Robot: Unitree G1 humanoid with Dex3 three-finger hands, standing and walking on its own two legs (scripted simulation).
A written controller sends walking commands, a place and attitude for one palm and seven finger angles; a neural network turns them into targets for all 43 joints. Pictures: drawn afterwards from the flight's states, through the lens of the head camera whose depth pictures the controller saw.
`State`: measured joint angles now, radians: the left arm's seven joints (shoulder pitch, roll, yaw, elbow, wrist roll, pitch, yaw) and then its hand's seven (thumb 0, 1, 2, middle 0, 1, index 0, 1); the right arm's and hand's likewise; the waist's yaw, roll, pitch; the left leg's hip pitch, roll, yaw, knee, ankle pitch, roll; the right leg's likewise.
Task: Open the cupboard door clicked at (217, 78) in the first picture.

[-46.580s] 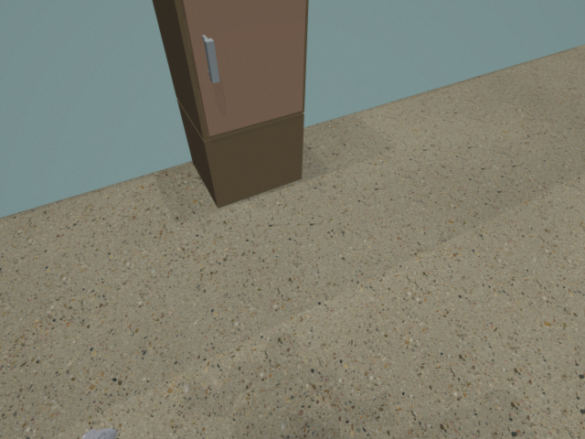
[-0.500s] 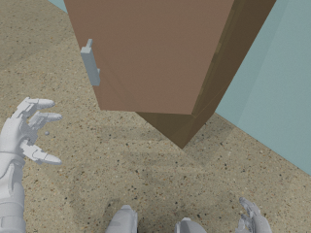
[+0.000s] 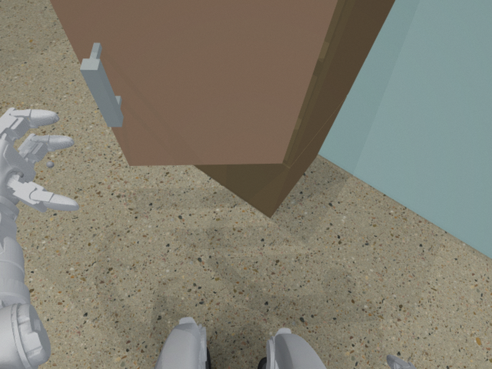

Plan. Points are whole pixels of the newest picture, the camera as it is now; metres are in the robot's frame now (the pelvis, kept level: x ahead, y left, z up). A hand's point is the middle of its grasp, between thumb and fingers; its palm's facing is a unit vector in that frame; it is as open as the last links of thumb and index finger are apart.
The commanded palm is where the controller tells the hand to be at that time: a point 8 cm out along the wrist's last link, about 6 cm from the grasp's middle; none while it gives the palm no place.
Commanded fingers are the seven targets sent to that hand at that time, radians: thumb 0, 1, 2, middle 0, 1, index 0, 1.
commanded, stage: move the hooked fingers beside the handle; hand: left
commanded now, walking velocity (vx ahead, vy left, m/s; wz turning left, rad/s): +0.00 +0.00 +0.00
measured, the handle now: (106, 86) +0.58 +0.26 +0.05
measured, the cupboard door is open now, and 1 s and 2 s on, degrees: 40 40 40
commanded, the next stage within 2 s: slide the fingers in behind the handle in 1.66 s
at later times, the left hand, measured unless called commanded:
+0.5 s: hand (54, 131) +0.47 +0.31 +0.06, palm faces +0.06 -1.00 +0.00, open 14.0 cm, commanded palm +0.46 +0.35 +0.06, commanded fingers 0.00 -0.50 0.30 -0.30 -1.20 -0.30 -1.20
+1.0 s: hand (62, 98) +0.54 +0.31 +0.06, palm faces +0.06 -1.00 -0.02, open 14.0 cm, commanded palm +0.53 +0.34 +0.05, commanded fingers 0.00 -0.50 0.30 -0.30 -1.20 -0.30 -1.20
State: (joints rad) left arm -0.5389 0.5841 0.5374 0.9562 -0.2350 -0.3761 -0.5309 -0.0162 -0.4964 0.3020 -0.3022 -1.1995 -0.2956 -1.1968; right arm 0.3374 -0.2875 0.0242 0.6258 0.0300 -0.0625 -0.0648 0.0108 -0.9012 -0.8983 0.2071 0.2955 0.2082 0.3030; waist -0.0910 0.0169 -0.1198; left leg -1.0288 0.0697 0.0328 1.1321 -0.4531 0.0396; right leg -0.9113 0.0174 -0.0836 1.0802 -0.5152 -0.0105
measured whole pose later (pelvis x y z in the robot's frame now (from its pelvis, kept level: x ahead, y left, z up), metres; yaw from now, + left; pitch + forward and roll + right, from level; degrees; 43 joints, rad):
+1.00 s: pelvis -0.01 +0.01 -0.03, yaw -3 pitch +29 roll -8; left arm -1.08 0.95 0.58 1.30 -0.04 -0.28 -0.50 -0.02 -0.50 0.30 -0.30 -1.20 -0.30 -1.20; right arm 0.39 -0.29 0.10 0.59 0.00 0.07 -0.05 0.00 -0.90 -0.90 0.21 0.30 0.21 0.30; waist -0.23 0.04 -0.09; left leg -1.31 0.10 0.00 1.27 -0.48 0.06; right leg -1.16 0.05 -0.11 1.16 -0.51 0.01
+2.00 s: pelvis +0.00 +0.01 -0.02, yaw -2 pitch +28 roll -8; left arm -1.02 0.85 0.55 1.25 -0.07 -0.30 -0.46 -0.02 -0.50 0.30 -0.30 -1.20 -0.30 -1.20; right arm 0.38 -0.28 0.09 0.61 0.00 0.09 -0.03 0.00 -0.90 -0.90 0.21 0.30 0.21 0.30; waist -0.21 0.04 -0.10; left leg -1.26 0.09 -0.01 1.24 -0.48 0.05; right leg -1.11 0.05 -0.11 1.12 -0.51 0.00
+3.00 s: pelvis +0.00 +0.01 -0.02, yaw -1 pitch +28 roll -6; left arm -1.02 0.67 0.46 1.23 -0.06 -0.36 -0.27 -0.02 -0.50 0.30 -0.30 -1.20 -0.29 -1.22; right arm 0.38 -0.26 0.06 0.65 -0.02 0.07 0.00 0.00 -0.90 -0.90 0.21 0.30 0.21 0.30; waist -0.21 0.04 -0.11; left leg -1.23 0.08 0.00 1.22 -0.48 0.04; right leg -1.09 0.04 -0.11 1.13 -0.52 -0.01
